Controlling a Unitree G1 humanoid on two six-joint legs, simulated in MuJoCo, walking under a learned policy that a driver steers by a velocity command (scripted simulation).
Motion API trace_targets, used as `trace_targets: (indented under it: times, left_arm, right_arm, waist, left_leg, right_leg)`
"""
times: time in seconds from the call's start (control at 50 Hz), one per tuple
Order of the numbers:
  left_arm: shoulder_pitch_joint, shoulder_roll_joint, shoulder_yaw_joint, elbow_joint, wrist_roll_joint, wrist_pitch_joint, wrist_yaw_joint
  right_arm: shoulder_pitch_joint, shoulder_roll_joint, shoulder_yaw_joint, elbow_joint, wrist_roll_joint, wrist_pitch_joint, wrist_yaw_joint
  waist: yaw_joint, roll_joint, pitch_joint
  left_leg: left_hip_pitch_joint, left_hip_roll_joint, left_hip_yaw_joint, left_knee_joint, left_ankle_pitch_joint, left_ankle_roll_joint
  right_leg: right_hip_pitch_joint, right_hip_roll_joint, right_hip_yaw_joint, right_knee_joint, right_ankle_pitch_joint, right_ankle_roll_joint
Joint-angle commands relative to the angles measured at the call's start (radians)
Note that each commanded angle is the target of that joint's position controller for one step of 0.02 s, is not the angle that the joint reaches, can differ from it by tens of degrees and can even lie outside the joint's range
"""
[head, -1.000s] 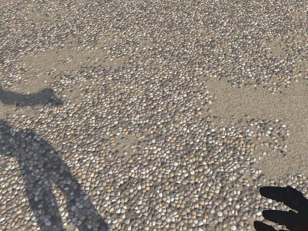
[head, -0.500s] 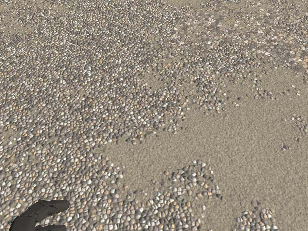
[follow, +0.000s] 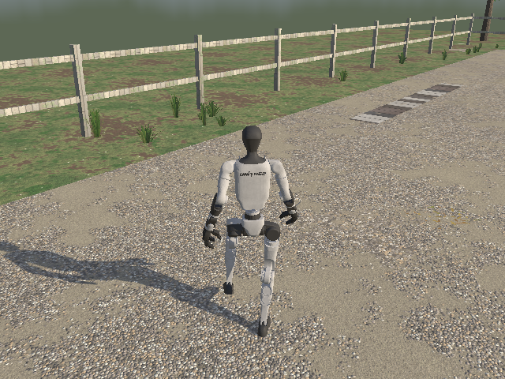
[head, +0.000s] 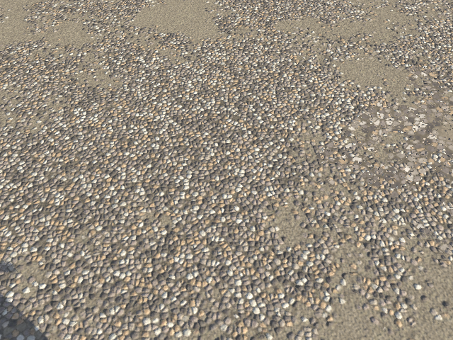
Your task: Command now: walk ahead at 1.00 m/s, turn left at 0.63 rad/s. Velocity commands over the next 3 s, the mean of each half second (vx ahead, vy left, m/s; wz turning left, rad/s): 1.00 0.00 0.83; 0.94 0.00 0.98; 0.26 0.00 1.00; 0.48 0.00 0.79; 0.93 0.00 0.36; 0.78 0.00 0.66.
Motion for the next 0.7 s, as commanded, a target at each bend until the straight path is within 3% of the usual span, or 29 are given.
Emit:
trace_targets:
  times: [0.02,0.06,0.1,0.12,0.14,0.16,0.18,0.2,0.22,0.24,0.26,0.28,0.3,0.34,0.38,0.42,0.44,0.5,0.52,0.54,0.56,0.58,0.6,0.62,0.64,0.66,0.68,0.7]
  left_arm:
    - [-0.138,0.107,0.006,-0.095,-0.003,-0.036,0.024]
    - [-0.073,0.142,0.007,-0.073,-0.003,-0.025,0.038]
    - [-0.068,0.214,0.021,-0.079,0.002,-0.001,0.063]
    - [-0.090,0.248,0.031,-0.089,0.001,0.019,0.076]
    - [-0.145,0.271,0.040,-0.106,0.004,0.035,0.078]
    - [-0.247,0.279,0.044,-0.136,0.002,0.038,0.071]
    - [-0.301,0.141,0.008,-0.154,-0.004,0.011,0.038]
    - [-0.140,-0.027,-0.044,-0.227,-0.029,-0.031,0.011]
    - [-0.193,0.063,-0.046,-0.269,-0.052,-0.072,-0.008]
    - [-0.289,0.112,-0.033,-0.298,-0.070,-0.087,-0.010]
    - [-0.299,0.104,-0.032,-0.298,-0.056,-0.085,-0.003]
    - [-0.287,0.090,-0.033,-0.287,-0.031,-0.074,0.005]
    - [-0.263,0.100,-0.027,-0.276,-0.018,-0.057,0.010]
    - [-0.276,0.118,-0.019,-0.279,-0.011,-0.029,0.026]
    - [-0.428,0.080,-0.033,-0.338,0.009,-0.022,0.030]
    - [-0.526,0.025,-0.046,-0.373,-0.001,-0.019,0.022]
    - [-0.544,0.033,-0.040,-0.384,-0.019,-0.020,0.019]
    - [-0.539,0.110,-0.002,-0.385,-0.064,-0.023,0.020]
    - [-0.514,0.134,0.011,-0.379,-0.071,-0.028,0.020]
    - [-0.411,0.168,0.034,-0.355,-0.074,-0.033,0.023]
    - [-0.208,0.196,0.056,-0.318,-0.078,-0.033,0.028]
    - [0.032,0.250,0.064,-0.282,-0.063,-0.022,0.037]
    - [0.025,0.337,0.069,-0.258,-0.013,-0.025,0.013]
    - [-0.066,0.233,0.057,-0.291,-0.017,-0.015,0.011]
    - [-0.107,0.158,0.040,-0.291,-0.024,-0.005,0.019]
    - [-0.117,0.146,0.034,-0.266,-0.014,0.004,0.018]
    - [-0.138,0.136,0.030,-0.243,-0.007,0.004,0.018]
    - [-0.158,0.110,0.021,-0.220,-0.003,0.001,0.018]
  right_arm:
    - [-0.051,0.016,0.018,-0.060,-0.012,-0.014,0.031]
    - [-0.135,-0.001,0.013,-0.097,-0.006,-0.027,0.054]
    - [-0.090,-0.055,-0.010,-0.111,0.006,-0.025,0.069]
    - [-0.004,-0.085,-0.025,-0.104,0.012,-0.014,0.069]
    - [0.183,-0.142,-0.054,-0.061,0.015,0.004,0.060]
    - [0.473,-0.212,-0.091,0.014,0.011,0.026,0.042]
    - [0.561,-0.216,-0.087,0.065,0.005,0.045,0.019]
    - [0.425,-0.200,-0.065,0.020,-0.040,0.022,0.023]
    - [0.382,-0.142,-0.059,-0.031,-0.054,0.009,0.017]
    - [0.358,-0.112,-0.056,-0.044,-0.054,-0.010,0.017]
    - [0.284,-0.098,-0.051,-0.058,-0.046,-0.025,0.025]
    - [0.215,-0.098,-0.051,-0.077,-0.043,-0.037,0.026]
    - [0.173,-0.098,-0.050,-0.095,-0.042,-0.040,0.019]
    - [0.153,-0.075,-0.042,-0.097,-0.023,-0.037,0.003]
    - [0.171,-0.072,-0.041,-0.089,-0.007,-0.033,-0.022]
    - [0.192,-0.097,-0.051,-0.073,0.001,-0.018,-0.038]
    - [0.225,-0.109,-0.057,-0.063,0.004,-0.013,-0.039]
    - [0.256,-0.092,-0.061,-0.046,0.017,-0.007,-0.046]
    - [0.255,-0.085,-0.063,-0.046,0.014,-0.004,-0.047]
    - [0.239,-0.088,-0.065,-0.052,0.003,0.000,-0.045]
    - [0.199,-0.073,-0.058,-0.074,-0.016,0.002,-0.034]
    - [0.205,0.031,-0.022,-0.110,-0.051,0.001,-0.023]
    - [0.389,0.092,0.007,-0.166,0.029,-0.013,-0.015]
    - [0.341,0.002,0.001,-0.131,0.054,-0.003,-0.030]
    - [0.212,-0.057,-0.011,-0.142,0.024,0.004,-0.030]
    - [0.123,-0.061,-0.016,-0.157,-0.007,0.009,-0.027]
    - [0.074,-0.056,-0.021,-0.183,-0.025,0.009,-0.020]
    - [0.071,-0.047,-0.025,-0.191,-0.013,0.017,-0.009]
  waist:
    - [-0.051,-0.023,0.146]
    - [-0.032,-0.026,0.145]
    - [-0.084,-0.115,0.053]
    - [-0.145,-0.177,0.012]
    - [-0.251,-0.217,-0.069]
    - [-0.398,-0.203,-0.163]
    - [-0.396,0.080,-0.106]
    - [-0.159,0.360,-0.172]
    - [-0.197,0.203,-0.263]
    - [-0.179,0.024,-0.150]
    - [-0.103,-0.151,-0.052]
    - [-0.055,-0.179,-0.008]
    - [-0.024,-0.170,0.019]
    - [-0.008,-0.142,0.057]
    - [-0.059,-0.108,0.101]
    - [-0.113,-0.037,0.083]
    - [-0.140,-0.013,0.050]
    - [-0.141,0.050,0.013]
    - [-0.121,0.062,-0.001]
    - [-0.055,0.073,-0.059]
    - [0.061,0.067,-0.177]
    - [0.130,-0.082,-0.364]
    - [-0.017,-0.630,-0.473]
    - [0.014,-0.476,-0.323]
    - [0.045,-0.309,-0.177]
    - [0.041,-0.112,-0.087]
    - [0.016,-0.089,-0.032]
    - [-0.013,-0.115,0.004]
  left_leg:
    - [0.179,-0.025,0.086,-0.184,0.226,0.015]
    - [0.211,-0.089,0.167,-0.312,0.231,0.049]
    - [0.300,-0.177,0.257,-0.327,0.135,0.075]
    - [0.388,-0.211,0.276,-0.309,0.035,0.090]
    - [0.571,-0.223,0.260,-0.276,-0.041,0.117]
    - [0.895,-0.180,0.145,-0.303,-0.047,0.168]
    - [1.060,-0.126,0.035,-0.325,-0.041,0.207]
    - [1.236,0.007,-0.470,-0.445,-0.333,0.390]
    - [1.240,0.096,-0.769,-0.714,-0.690,0.423]
    - [1.109,0.098,-0.795,-0.822,-0.770,0.367]
    - [0.917,0.083,-0.749,-0.838,-0.712,0.338]
    - [0.759,0.040,-0.688,-0.828,-0.609,0.340]
    - [0.655,-0.009,-0.604,-0.833,-0.513,0.334]
    - [0.516,-0.072,-0.457,-0.836,-0.373,0.309]
    - [0.371,-0.138,-0.330,-0.834,-0.236,0.279]
    - [0.284,-0.196,-0.261,-0.809,-0.264,0.217]
    - [0.293,-0.186,-0.287,-0.803,-0.311,0.199]
    - [0.495,-0.148,-0.377,-0.699,-0.386,0.158]
    - [0.560,-0.130,-0.396,-0.640,-0.338,0.143]
    - [0.601,-0.131,-0.390,-0.523,-0.198,0.115]
    - [0.566,-0.157,-0.338,-0.287,-0.072,0.071]
    - [0.382,-0.192,-0.249,0.089,-0.291,0.046]
    - [0.058,-0.242,-0.156,0.415,-0.612,0.017]
    - [-0.072,-0.138,-0.116,0.514,-0.494,0.014]
    - [-0.095,-0.114,-0.072,0.519,-0.420,0.015]
    - [-0.045,-0.076,-0.049,0.475,-0.380,0.017]
    - [-0.011,-0.042,-0.056,0.409,-0.344,0.019]
    - [0.035,-0.009,-0.063,0.366,-0.334,0.021]
  right_leg:
    - [-0.282,-0.226,-0.022,-0.187,0.519,0.006]
    - [-0.159,-0.234,-0.048,-0.151,0.749,0.056]
    - [0.002,-0.260,-0.065,0.016,1.266,0.090]
    - [0.027,-0.288,-0.061,0.146,1.484,0.096]
    - [0.000,-0.303,-0.045,0.358,1.605,0.092]
    - [-0.167,-0.289,-0.017,0.696,1.527,0.077]
    - [-0.461,-0.092,-0.011,1.212,0.365,0.080]
    - [-0.886,0.024,0.194,1.508,-0.276,0.093]
    - [-0.956,-0.002,0.328,1.458,-0.182,0.018]
    - [-0.959,-0.046,0.334,1.326,-0.095,-0.018]
    - [-0.903,-0.087,0.332,1.205,-0.029,-0.017]
    - [-0.826,-0.114,0.344,1.126,-0.006,0.005]
    - [-0.766,-0.137,0.351,1.067,0.005,0.034]
    - [-0.700,-0.171,0.322,0.895,0.015,0.083]
    - [-0.607,-0.152,0.254,0.656,0.161,0.123]
    - [-0.440,-0.100,0.209,0.420,0.354,0.143]
    - [-0.373,-0.073,0.208,0.364,0.422,0.155]
    - [-0.356,-0.078,0.291,0.230,0.406,0.163]
    - [-0.339,-0.083,0.297,0.212,0.365,0.151]
    - [-0.247,-0.078,0.283,0.224,0.290,0.129]
    - [-0.039,-0.124,0.285,0.283,0.226,0.102]
    - [0.298,-0.296,0.492,0.332,-0.039,0.059]
    - [0.481,-0.549,1.175,0.042,-0.480,-0.140]
    - [0.373,-0.522,1.209,-0.029,-0.710,-0.136]
    - [0.246,-0.471,0.993,-0.011,-0.535,-0.098]
    - [0.108,-0.419,0.803,0.004,-0.281,-0.071]
    - [0.003,-0.385,0.680,0.009,-0.118,-0.068]
    - [-0.073,-0.355,0.576,0.000,-0.026,-0.055]
Next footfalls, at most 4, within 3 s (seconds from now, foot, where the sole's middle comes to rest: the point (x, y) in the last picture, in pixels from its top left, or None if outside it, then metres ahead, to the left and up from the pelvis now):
0.16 left None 0.39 0.07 -0.77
0.58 right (260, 252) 0.82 -0.02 -0.77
1.04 left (137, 210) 0.96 0.43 -0.77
1.44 right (130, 162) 1.19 0.51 -0.77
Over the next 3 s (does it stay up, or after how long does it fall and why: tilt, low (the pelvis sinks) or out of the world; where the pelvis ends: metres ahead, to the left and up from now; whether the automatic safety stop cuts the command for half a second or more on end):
stays up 0.61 1.15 0.00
